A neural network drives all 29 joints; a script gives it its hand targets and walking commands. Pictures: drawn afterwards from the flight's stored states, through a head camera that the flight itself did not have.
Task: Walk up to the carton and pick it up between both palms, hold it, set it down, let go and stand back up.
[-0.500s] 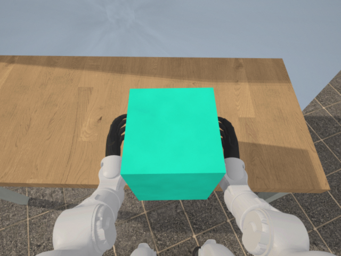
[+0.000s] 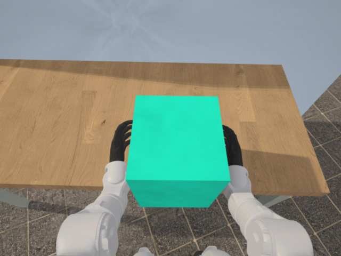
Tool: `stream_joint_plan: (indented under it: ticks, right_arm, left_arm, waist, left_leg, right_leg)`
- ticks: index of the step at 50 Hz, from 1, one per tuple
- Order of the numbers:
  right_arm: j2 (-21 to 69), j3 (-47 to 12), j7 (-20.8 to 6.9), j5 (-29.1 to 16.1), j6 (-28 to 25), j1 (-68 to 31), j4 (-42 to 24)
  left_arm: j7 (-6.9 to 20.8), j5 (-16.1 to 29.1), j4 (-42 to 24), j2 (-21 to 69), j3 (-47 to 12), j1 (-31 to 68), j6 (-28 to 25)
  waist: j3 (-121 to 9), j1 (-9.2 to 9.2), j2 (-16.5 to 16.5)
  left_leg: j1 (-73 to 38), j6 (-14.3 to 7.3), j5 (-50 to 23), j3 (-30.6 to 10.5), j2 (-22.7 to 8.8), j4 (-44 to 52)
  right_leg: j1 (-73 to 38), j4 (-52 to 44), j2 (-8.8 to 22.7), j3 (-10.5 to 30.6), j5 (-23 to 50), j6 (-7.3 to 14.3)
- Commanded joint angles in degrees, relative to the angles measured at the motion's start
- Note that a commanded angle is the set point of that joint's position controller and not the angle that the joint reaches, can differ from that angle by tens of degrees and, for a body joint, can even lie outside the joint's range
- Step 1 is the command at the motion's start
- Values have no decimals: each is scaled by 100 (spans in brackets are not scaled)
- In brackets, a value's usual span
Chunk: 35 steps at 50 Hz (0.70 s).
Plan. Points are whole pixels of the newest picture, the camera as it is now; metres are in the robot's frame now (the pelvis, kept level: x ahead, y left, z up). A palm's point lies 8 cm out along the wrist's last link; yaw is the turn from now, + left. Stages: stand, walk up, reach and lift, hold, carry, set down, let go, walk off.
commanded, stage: reach and lift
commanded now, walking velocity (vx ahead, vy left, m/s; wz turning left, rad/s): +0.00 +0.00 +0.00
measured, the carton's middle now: (175, 156) +0.37 +0.00 -0.05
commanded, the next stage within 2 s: none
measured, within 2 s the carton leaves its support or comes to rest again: leaves its support in 0.10 s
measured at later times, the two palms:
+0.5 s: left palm (109, 133) +0.37 +0.15 +0.07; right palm (241, 140) +0.35 -0.14 +0.07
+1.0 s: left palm (109, 121) +0.38 +0.14 +0.11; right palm (250, 125) +0.36 -0.15 +0.10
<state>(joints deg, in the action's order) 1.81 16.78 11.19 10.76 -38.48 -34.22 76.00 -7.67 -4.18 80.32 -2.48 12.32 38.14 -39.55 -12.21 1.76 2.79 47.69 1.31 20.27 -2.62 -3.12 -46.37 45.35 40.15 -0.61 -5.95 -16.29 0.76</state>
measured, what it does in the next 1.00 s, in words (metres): stands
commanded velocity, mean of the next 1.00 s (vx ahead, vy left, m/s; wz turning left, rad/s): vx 0.00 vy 0.00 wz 0.00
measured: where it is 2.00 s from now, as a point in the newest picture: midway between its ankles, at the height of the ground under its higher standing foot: outside the picture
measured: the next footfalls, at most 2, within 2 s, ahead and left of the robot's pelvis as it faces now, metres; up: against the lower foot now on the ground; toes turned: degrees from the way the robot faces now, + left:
none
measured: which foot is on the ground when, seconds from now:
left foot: down 0.00-1.00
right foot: down 0.00-1.00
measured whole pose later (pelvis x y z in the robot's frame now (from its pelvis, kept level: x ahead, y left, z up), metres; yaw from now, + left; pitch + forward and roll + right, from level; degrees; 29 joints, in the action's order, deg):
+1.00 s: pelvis +0.01 +0.00 +0.04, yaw +1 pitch +7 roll -1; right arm 0.7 2.9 11.9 -3.2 -6.3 -26.2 43.2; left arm -8.2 -0.6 50.1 -2.1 6.5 30.4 -10.6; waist -8.8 3.4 0.8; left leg 19.7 1.0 12.6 -1.4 -1.7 -25.0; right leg 18.5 21.1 0.2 -5.1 -9.9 0.2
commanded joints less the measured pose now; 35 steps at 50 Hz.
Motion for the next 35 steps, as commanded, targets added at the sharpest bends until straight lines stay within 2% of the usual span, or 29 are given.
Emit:
stream_joint_plan:
  ticks: [1,3,5,6,7,8,9,10,11,12,13,15,18,19,22,23,25,28,31,35]
  right_arm:
    - [4206,-2154,-916,853,-201,-3318,-915]
    - [4281,-2399,-912,675,-43,-3419,-1168]
    - [4313,-2619,-921,443,132,-3590,-1438]
    - [4347,-2632,-921,395,237,-3613,-1509]
    - [4346,-2671,-932,360,310,-3670,-1661]
    - [4362,-2664,-949,321,378,-3742,-1769]
    - [4364,-2633,-947,328,435,-3729,-1838]
    - [4415,-2712,-949,283,496,-3696,-1954]
    - [4347,-2668,-950,268,533,-3731,-1997]
    - [4323,-2690,-962,230,583,-3752,-2054]
    - [4360,-2703,-953,212,630,-3683,-2092]
    - [4292,-2716,-945,152,719,-3538,-2126]
    - [4074,-2333,-968,367,890,-3492,-1842]
    - [4024,-2196,-990,430,920,-3473,-1766]
    - [3953,-2142,-1028,405,957,-3459,-1840]
    - [3907,-2092,-1033,423,995,-3483,-1821]
    - [3950,-2111,-1048,404,1057,-3580,-1995]
    - [4032,-2194,-1084,337,1247,-3557,-2117]
    - [4176,-2423,-1119,253,1439,-3683,-2496]
    - [4323,-2805,-1131,28,1722,-3697,-2952]
  left_arm:
    - [698,-713,-874,4350,-1768,3480,-302]
    - [656,-542,-1066,4456,-2004,3616,-240]
    - [624,-429,-1227,4563,-2143,3701,-110]
    - [613,-381,-1338,4612,-2251,3842,-48]
    - [612,-339,-1381,4661,-2294,3859,2]
    - [611,-332,-1454,4702,-2318,3960,51]
    - [608,-297,-1590,4813,-2405,4031,82]
    - [610,-304,-1616,4817,-2441,4035,116]
    - [613,-306,-1700,4881,-2519,4077,153]
    - [609,-368,-1741,4953,-2487,4076,208]
    - [623,-370,-1819,4973,-2541,4038,255]
    - [657,-485,-1861,4911,-2420,3860,355]
    - [778,-679,-1507,4687,-2003,3772,555]
    - [812,-761,-1419,4595,-1870,3792,617]
    - [870,-841,-1238,4503,-1659,3493,782]
    - [885,-851,-1227,4511,-1648,3449,810]
    - [914,-841,-1160,4497,-1598,3376,874]
    - [890,-702,-1521,4589,-1732,3672,920]
    - [852,-539,-1849,4638,-1849,3841,996]
    - [706,-218,-2566,4819,-2397,4232,1099]
  waist:
    - [-4009,77,208]
    - [-4097,132,159]
    - [-4147,62,238]
    - [-4108,136,240]
    - [-4117,122,186]
    - [-4115,72,304]
    - [-4113,167,303]
    - [-4067,146,373]
    - [-3973,233,407]
    - [-3863,180,492]
    - [-3837,254,447]
    - [-3538,219,371]
    - [-2724,215,94]
    - [-2559,185,100]
    - [-2362,74,130]
    - [-2264,132,102]
    - [-2179,115,40]
    - [-2183,145,121]
    - [-2444,93,21]
    - [-2972,176,180]
  left_leg:
    - [-1965,274,-2731,83,395,282]
    - [-1935,253,-2639,54,409,270]
    - [-1939,233,-2635,28,431,281]
    - [-2047,253,-2548,-13,417,331]
    - [-2065,232,-2450,-3,413,376]
    - [-2176,249,-2429,-18,402,428]
    - [-2341,281,-2471,-40,375,468]
    - [-2450,307,-2608,-31,393,451]
    - [-2604,363,-2718,-58,372,493]
    - [-2686,395,-2728,-61,376,545]
    - [-2866,411,-2882,-83,364,572]
    - [-3057,424,-2965,-83,358,723]
    - [-2946,328,-2224,-20,337,1264]
    - [-3004,325,-2109,22,329,1401]
    - [-3287,335,-2375,73,319,1609]
    - [-3327,349,-2360,65,300,1679]
    - [-3302,314,-2326,97,313,1788]
    - [-3338,330,-2119,110,318,2003]
    - [-3282,248,-1862,115,343,2141]
    - [-3443,261,-1852,69,368,2139]
  right_leg:
    - [-2013,-313,-250,204,2390,-51]
    - [-2076,-297,-275,243,2368,-69]
    - [-2092,-294,-277,277,2299,-63]
    - [-2045,-333,-283,268,2124,-61]
    - [-1995,-384,-283,256,1950,-58]
    - [-1929,-431,-284,251,1787,-28]
    - [-1868,-477,-299,215,1723,-31]
    - [-1893,-505,-298,233,1794,-14]
    - [-1889,-560,-315,195,1840,6]
    - [-1853,-634,-308,204,1717,32]
    - [-1907,-708,-318,179,1806,34]
    - [-2042,-866,-294,170,1846,14]
    - [-2230,-1219,-189,160,1230,-43]
    - [-2261,-1311,-153,147,1147,-40]
    - [-2580,-1562,-109,154,1472,-22]
    - [-2677,-1634,-114,164,1508,-11]
    - [-2947,-1723,-82,208,1634,-30]
    - [-3086,-1848,-61,251,1454,-5]
    - [-3280,-1894,-33,283,1336,-51]
    - [-3269,-1873,-41,354,1298,-29]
